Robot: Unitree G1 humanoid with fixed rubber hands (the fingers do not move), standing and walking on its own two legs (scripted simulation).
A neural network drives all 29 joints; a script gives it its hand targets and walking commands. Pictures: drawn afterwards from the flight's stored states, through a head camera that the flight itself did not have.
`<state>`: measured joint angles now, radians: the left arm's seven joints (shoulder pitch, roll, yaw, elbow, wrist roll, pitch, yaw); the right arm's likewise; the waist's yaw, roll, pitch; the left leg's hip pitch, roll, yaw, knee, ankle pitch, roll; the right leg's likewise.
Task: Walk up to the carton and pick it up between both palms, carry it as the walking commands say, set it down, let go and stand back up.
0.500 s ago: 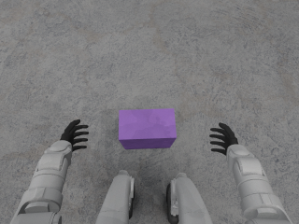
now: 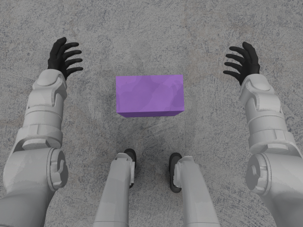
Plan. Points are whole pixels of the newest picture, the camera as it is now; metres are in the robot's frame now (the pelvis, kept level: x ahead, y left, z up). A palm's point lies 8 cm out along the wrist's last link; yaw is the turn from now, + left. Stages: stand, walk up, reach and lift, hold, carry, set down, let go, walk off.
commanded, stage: reach and lift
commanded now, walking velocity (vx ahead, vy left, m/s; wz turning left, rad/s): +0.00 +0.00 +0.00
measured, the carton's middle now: (149, 99) +0.47 +0.03 -0.52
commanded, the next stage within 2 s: none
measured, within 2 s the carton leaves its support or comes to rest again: neither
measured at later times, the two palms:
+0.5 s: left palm (68, 60) +0.51 +0.25 -0.14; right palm (236, 65) +0.51 -0.21 -0.14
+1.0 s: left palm (90, 78) +0.51 +0.25 -0.31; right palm (214, 81) +0.51 -0.21 -0.31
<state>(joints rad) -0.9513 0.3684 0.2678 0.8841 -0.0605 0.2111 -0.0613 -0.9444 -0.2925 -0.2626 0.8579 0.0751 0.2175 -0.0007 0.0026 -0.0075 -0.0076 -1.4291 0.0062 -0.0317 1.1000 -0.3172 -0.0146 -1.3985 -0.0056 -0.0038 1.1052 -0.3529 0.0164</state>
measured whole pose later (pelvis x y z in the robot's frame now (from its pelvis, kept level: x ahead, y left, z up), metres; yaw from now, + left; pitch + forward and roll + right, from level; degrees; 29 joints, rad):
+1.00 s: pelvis -0.03 +0.00 -0.19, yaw -1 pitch +47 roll -1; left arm -1.27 0.44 0.25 0.99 -0.10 0.16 -0.03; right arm -1.26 -0.38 -0.24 0.95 0.13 0.19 -0.03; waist 0.02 -0.02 0.03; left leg -2.14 0.00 -0.03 1.82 -0.50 -0.02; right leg -2.12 0.03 0.03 1.83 -0.54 0.04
